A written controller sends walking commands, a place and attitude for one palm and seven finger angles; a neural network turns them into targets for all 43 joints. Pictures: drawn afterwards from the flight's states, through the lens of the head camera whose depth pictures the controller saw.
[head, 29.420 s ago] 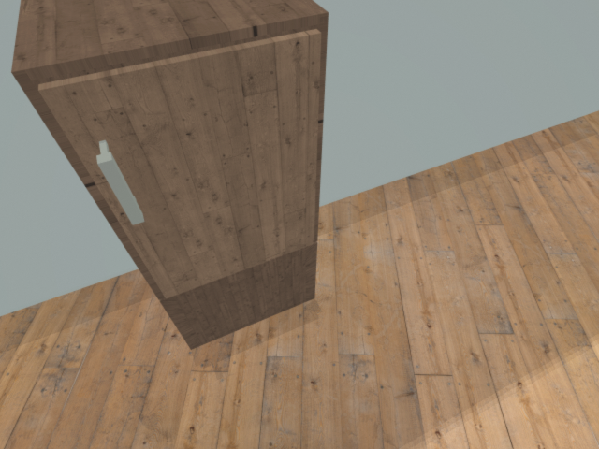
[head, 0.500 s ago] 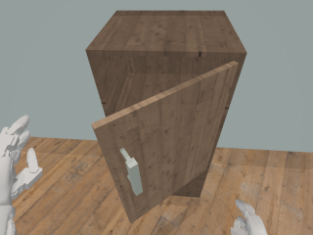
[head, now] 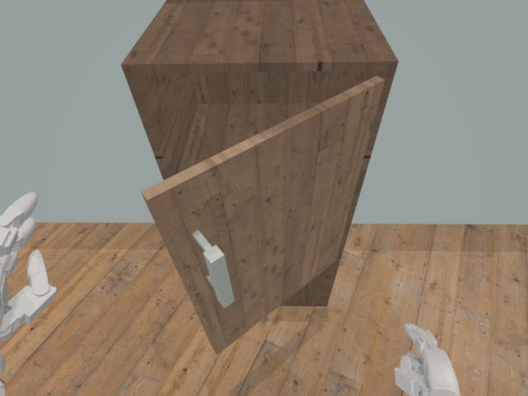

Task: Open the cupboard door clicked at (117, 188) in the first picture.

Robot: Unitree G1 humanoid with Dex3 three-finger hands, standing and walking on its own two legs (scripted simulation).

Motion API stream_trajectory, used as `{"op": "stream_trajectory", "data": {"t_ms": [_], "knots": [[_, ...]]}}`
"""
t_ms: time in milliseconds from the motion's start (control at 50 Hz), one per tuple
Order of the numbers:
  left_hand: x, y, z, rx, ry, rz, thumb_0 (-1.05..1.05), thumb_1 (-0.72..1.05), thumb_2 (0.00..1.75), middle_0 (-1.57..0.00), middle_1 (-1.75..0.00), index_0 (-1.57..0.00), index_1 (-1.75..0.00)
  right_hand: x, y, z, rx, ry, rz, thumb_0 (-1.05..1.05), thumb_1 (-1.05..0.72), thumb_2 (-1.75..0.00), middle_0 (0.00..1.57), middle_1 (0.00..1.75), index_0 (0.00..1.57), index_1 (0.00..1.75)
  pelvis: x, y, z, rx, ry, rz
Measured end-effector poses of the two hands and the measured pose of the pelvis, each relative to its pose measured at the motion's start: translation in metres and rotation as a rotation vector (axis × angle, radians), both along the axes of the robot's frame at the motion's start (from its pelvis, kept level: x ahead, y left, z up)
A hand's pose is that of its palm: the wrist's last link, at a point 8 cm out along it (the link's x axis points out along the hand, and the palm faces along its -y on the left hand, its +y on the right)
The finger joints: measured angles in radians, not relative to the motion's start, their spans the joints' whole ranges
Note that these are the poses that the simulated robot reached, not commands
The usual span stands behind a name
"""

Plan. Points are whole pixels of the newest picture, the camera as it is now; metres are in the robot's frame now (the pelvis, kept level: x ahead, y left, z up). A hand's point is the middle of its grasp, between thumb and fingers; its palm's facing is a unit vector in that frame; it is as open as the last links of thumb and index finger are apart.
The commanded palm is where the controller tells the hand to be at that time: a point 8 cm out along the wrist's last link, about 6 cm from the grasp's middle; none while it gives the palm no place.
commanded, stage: step back with the hand held close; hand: left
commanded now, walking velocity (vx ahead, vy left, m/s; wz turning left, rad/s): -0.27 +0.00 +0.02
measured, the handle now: (213, 270) +0.29 +0.11 +0.04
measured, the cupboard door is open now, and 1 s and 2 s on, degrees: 39 39 39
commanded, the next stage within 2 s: stop stepping back and stand still in 0.84 s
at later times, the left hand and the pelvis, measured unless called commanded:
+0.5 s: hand out of the picture +0.11 +0.29 +0.16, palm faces +0.47 -0.74 -0.48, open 7.4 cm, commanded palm +0.05 +0.32 +0.17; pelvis -0.08 +0.02 -0.02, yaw +2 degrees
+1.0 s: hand out of the picture +0.03 +0.24 +0.16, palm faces +0.30 -0.81 -0.50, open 7.4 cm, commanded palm -0.04 +0.29 +0.17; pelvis -0.19 +0.00 -0.01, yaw -2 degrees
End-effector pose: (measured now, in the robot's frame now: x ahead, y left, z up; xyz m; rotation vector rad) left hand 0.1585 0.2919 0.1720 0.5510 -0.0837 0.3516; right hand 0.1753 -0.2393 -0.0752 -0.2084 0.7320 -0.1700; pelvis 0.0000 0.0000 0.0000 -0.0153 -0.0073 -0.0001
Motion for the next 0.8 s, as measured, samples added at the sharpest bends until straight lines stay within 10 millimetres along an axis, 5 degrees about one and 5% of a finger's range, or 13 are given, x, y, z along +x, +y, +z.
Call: {"op": "stream_trajectory", "data": {"t_ms": [300,560,700,800], "knots": [[-0.048,0.024,0.005,0.058,-0.101,-0.023,0.02,0.89,0.90,-0.22,-0.30,-0.22,-0.30,-0.067,0.019,-0.001,-0.037,0.012,-0.011,0.01,-0.90,-0.90,0.20,0.30,0.20,0.30,-0.051,0.021,-0.008,-0.012,-0.003,0.002],[-0.104,0.031,0.000,0.025,-0.199,0.041,0.01,0.89,0.90,-0.21,-0.30,-0.22,-0.30,-0.105,0.032,-0.019,-0.042,0.052,0.063,0.01,-0.90,-0.90,0.20,0.30,0.20,0.30,-0.087,0.024,-0.019,-0.018,-0.007,0.041],[-0.115,0.048,0.005,0.056,-0.209,0.034,0.02,0.89,0.90,-0.22,-0.30,-0.22,-0.30,-0.125,0.044,-0.008,-0.056,0.027,0.052,0.01,-0.90,-0.90,0.20,0.30,0.20,0.30,-0.113,0.030,-0.014,-0.043,0.005,0.048],[-0.128,0.038,0.015,0.026,-0.224,0.009,0.02,0.89,0.90,-0.21,-0.30,-0.21,-0.30,-0.140,0.050,0.003,-0.022,0.005,0.070,0.01,-0.90,-0.90,0.20,0.30,0.20,0.30,-0.128,0.024,-0.005,-0.053,0.045,0.011]]}}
